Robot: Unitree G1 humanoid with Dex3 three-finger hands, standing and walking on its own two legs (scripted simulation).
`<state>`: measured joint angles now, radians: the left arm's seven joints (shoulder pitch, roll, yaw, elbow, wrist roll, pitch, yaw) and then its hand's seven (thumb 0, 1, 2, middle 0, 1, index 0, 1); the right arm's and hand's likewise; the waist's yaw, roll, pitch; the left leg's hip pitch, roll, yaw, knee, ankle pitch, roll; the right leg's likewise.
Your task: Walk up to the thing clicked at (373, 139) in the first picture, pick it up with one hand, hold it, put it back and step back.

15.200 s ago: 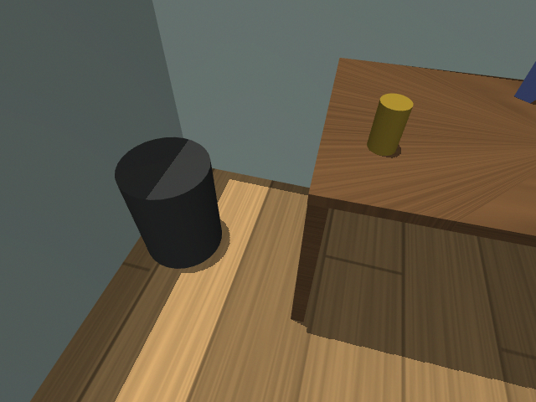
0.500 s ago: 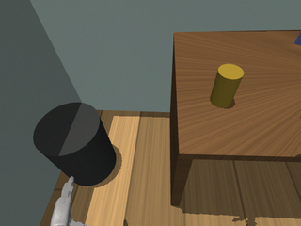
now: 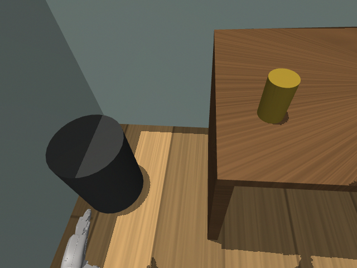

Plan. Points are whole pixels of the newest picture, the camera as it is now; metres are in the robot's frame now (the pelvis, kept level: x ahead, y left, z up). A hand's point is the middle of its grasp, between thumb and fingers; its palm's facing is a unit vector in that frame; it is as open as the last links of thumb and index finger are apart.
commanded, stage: go down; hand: right
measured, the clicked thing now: (276, 97) +0.55 -0.18 +0.05
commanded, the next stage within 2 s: approach in 0.76 s
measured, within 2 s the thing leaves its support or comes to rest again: neither
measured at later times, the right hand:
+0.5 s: hand out of the picture +0.44 -0.38 +0.19, palm faces +0.19 +0.98 +0.00, open 17.4 cm
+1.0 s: hand out of the picture +0.45 -0.37 +0.18, palm faces +0.17 +0.98 +0.01, open 17.4 cm
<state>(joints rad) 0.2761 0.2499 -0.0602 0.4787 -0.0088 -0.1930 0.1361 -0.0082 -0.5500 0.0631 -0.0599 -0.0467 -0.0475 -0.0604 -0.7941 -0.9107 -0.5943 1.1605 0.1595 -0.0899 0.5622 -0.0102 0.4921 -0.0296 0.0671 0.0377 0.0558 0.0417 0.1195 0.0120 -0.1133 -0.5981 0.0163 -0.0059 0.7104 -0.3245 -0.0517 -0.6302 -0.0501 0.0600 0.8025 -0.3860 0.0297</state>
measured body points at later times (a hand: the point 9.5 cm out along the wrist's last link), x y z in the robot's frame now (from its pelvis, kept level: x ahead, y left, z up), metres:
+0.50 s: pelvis +0.00 +0.00 -0.01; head +0.08 -0.04 +0.43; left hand +0.14 +0.26 -0.06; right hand +0.43 -0.43 +0.19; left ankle +0.01 +0.16 -0.71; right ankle +0.00 -0.13 -0.71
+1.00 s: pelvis +0.00 +0.00 -0.01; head +0.09 -0.03 +0.43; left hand +0.15 +0.26 -0.06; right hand +0.44 -0.42 +0.18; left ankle +0.01 +0.16 -0.71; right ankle +0.00 -0.13 -0.71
